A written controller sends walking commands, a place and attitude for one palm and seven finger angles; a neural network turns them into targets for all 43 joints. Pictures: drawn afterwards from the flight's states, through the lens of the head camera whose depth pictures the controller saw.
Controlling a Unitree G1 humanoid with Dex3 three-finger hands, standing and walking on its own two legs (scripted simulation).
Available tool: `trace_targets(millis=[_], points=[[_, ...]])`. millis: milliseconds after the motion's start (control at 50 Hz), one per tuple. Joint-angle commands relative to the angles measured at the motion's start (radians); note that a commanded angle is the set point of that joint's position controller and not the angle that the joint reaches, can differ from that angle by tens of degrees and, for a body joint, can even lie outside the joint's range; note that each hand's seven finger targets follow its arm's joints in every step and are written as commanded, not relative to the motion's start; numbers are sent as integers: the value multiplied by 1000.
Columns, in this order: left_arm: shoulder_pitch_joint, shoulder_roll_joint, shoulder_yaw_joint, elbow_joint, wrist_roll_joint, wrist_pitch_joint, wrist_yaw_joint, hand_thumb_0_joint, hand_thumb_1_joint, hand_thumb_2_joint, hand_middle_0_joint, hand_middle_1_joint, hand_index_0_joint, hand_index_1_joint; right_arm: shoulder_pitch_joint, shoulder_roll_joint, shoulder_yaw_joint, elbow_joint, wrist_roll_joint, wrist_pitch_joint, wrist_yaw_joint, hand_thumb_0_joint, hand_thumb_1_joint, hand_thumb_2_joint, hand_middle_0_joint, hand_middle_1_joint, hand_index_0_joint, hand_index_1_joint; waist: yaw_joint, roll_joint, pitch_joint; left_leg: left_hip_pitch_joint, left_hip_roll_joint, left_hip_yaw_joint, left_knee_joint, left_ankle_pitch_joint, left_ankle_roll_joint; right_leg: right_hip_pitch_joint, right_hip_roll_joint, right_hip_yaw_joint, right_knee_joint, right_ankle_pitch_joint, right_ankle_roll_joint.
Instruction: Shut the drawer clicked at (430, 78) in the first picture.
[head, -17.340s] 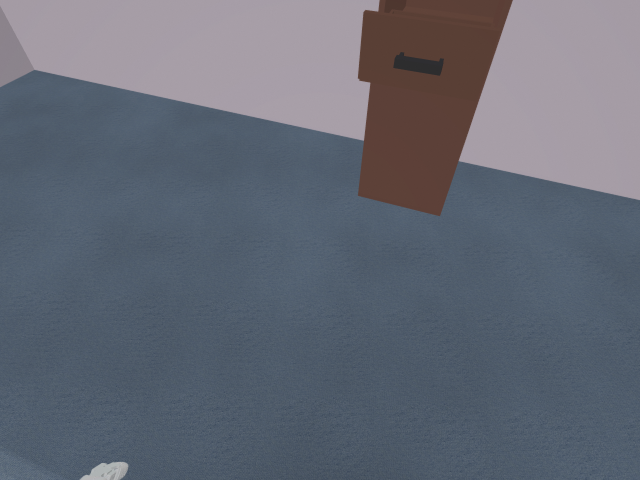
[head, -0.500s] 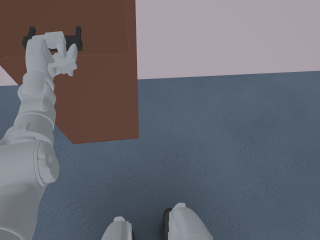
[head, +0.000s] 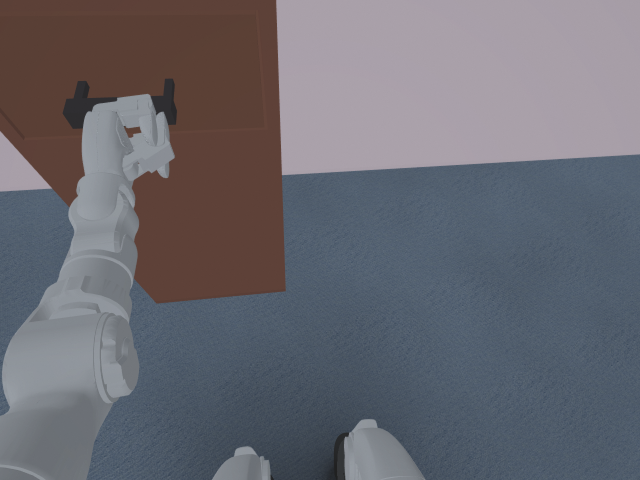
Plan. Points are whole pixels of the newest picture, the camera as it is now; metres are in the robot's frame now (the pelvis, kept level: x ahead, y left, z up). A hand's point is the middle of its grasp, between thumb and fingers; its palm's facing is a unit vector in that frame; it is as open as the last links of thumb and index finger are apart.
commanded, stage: pull the fist back off the drawer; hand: left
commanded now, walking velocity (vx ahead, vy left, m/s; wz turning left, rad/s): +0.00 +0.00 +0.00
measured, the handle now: (124, 99) +0.58 +0.21 +0.09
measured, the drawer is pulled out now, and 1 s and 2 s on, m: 0.00 0.00 0.00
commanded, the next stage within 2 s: draw the hand back to the body in 0.16 s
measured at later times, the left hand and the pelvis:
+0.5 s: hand (137, 175) +0.44 +0.17 +0.11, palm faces +0.05 -1.00 -0.03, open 3.2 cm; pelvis +0.05 -0.01 +0.03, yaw -1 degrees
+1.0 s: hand (49, 267) +0.31 +0.20 +0.16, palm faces +0.24 -0.93 -0.26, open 3.3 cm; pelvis +0.04 -0.01 +0.05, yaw +1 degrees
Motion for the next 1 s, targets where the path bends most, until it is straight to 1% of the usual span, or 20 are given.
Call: trace_targets(millis=[0, 40, 80, 220, 240, 260, 300, 340, 380, 440, 500, 540, 600, 680, 740, 760, 780, 800, 940, 980], points=[[-372, 167, 42, -275, -35, -64, 12, 0, 900, 900, -1400, -1600, -1400, -1600, 120, -174, -69, -73, 12, -2, -11, 0, -900, -900, 200, 300, 200, 300, 7, 28, -430, 246, 3, -64, -173, 285, -16, 324, 44, 46, -89, 140, -20], [-290, 200, 69, -306, -28, -65, 13, 0, 900, 900, -1400, -1600, -1400, -1600, 107, -170, -71, -88, 16, 7, -14, 0, -900, -900, 200, 300, 200, 300, 33, 28, -431, 216, -2, -41, -178, 306, -12, 390, 42, 58, -86, 193, -21], [-285, 171, 43, -360, -22, -68, 12, 0, 900, 900, -1400, -1600, -1400, -1600, 95, -155, -71, -96, 20, 14, -13, 0, -900, -900, 200, 300, 200, 300, 34, 60, -422, 240, -1, -34, -182, 349, -14, 400, 41, 60, -85, 238, -20], [-158, 155, 58, -430, -57, -40, -14, 0, 900, 900, -1400, -1600, -1400, -1600, 78, -145, -81, -100, 34, 24, -23, 0, -900, -900, 200, 300, 200, 300, 46, -8, -420, 234, -1, -1, -188, 433, -10, 516, 39, 76, -95, 396, -12], [-129, 183, 78, -450, -57, -39, -18, 0, 900, 900, -1400, -1600, -1400, -1600, 75, -146, -83, -108, 35, 25, -26, 0, -900, -900, 200, 300, 200, 300, 64, 8, -426, 237, -2, 1, -186, 449, -11, 531, 38, 80, -90, 413, -16], [-94, 163, 62, -508, -60, -39, -27, 0, 900, 900, -1400, -1600, -1400, -1600, 67, -136, -82, -118, 39, 23, -25, 0, -900, -900, 200, 300, 200, 300, 76, 61, -465, 274, -3, 4, -193, 497, -13, 558, 36, 83, -89, 446, -17], [43, 136, 50, -645, -86, -33, -44, 0, 900, 900, -1400, -1600, -1400, -1600, 49, -124, -88, -145, 47, 12, -21, 0, -900, -900, 200, 300, 200, 300, 109, 67, -519, 342, 6, -1, -205, 616, -15, 620, 33, 81, -100, 525, -21], [158, 76, 2, -710, -118, -1, -63, 0, 900, 900, -1400, -1600, -1400, -1600, 29, -118, -86, -158, 59, 0, -21, 0, -900, -900, 200, 300, 200, 300, 107, 43, -480, 360, 12, -1, -226, 642, -13, 640, 32, 75, -124, 554, -20], [219, 80, 14, -763, -139, 39, -67, 0, 900, 900, -1400, -1600, -1400, -1600, 5, -124, -89, -157, 70, -7, -27, 0, -900, -900, 200, 300, 200, 300, 105, -9, -424, 348, 14, 3, -253, 597, -11, 660, 32, 67, -145, 551, -12], [265, 71, 2, -843, -148, 90, -64, 0, 900, 900, -1400, -1600, -1400, -1600, -45, -124, -82, -167, 77, -21, -41, 0, -900, -900, 200, 300, 200, 300, 102, 6, -334, 354, 6, 10, -288, 510, -9, 657, 27, 61, -180, 501, -11], [323, 57, -8, -984, -155, 101, -62, 0, 900, 900, -1400, -1600, -1400, -1600, -77, -110, -76, -174, 76, -50, -50, 0, -900, -900, 200, 300, 200, 300, 119, 52, -366, 424, 4, 4, -308, 545, -13, 698, 22, 58, -192, 514, -13], [374, 63, -8, -1029, -160, 108, -65, 0, 900, 900, -1400, -1600, -1400, -1600, -98, -111, -74, -173, 76, -68, -57, 0, -900, -900, 200, 300, 200, 300, 119, 16, -340, 440, 6, -1, -319, 545, -12, 710, 22, 56, -206, 515, -12], [417, 16, -45, -1070, -171, 140, -82, 0, 900, 900, -1400, -1600, -1400, -1600, -141, -104, -65, -172, 82, -96, -65, 0, -900, -900, 200, 300, 200, 300, 126, 61, -279, 484, 6, -10, -347, 526, -21, 678, 19, 43, -227, 456, -14], [498, 17, -38, -1085, -187, 203, -106, 0, 900, 900, -1400, -1600, -1400, -1600, -192, -107, -54, -186, 90, -122, -75, 0, -900, -900, 200, 300, 200, 300, 140, -10, -211, 471, -1, -15, -387, 415, -17, 697, 16, 36, -261, 375, -15], [544, 27, -31, -1174, -194, 233, -113, 0, 900, 900, -1400, -1600, -1400, -1600, -230, -101, -44, -205, 92, -147, -82, 0, -900, -900, 200, 300, 200, 300, 161, 27, -201, 501, -4, -23, -405, 412, -19, 712, 12, 36, -274, 349, -20], [571, 111, -76, -1297, -73, 229, -2, 0, 900, 900, -1400, -1600, -1400, -1600, -263, -93, -53, -198, 79, -139, -87, 0, -900, -900, 200, 300, 200, 300, 191, 20, -154, 540, -5, -16, -450, 420, -5, 743, -9, 61, -330, 308, -24], [647, 46, -92, -1299, -59, 245, 55, 0, 900, 900, -1400, -1600, -1400, -1600, -263, -82, -52, -200, 73, -142, -90, 0, -900, -900, 200, 300, 200, 300, 173, 1, -124, 556, -2, -13, -469, 401, -6, 738, -9, 54, -351, 291, -20], [717, 25, -109, -1315, -45, 256, 91, 0, 900, 900, -1400, -1600, -1400, -1600, -271, -79, -46, -196, 72, -139, -91, 0, -900, -900, 200, 300, 200, 300, 183, -13, -114, 570, 5, -20, -487, 422, -6, 763, -9, 49, -360, 298, -21], [794, 41, -103, -1455, 5, 274, 178, 0, 900, 900, -1400, -1600, -1400, -1600, -314, -71, -34, -178, 57, -125, -99, 0, -900, -900, 200, 300, 200, 300, 182, -7, -29, 648, 3, -18, -572, 371, -5, 808, 3, 49, -446, 228, -21], [838, 42, -90, -1497, 10, 270, 187, 0, 900, 900, -1400, -1600, -1400, -1600, -320, -64, -34, -180, 55, -128, -99, 0, -900, -900, 200, 300, 200, 300, 190, 44, -38, 675, 2, -18, -587, 387, -8, 830, 4, 50, -454, 233, -23]])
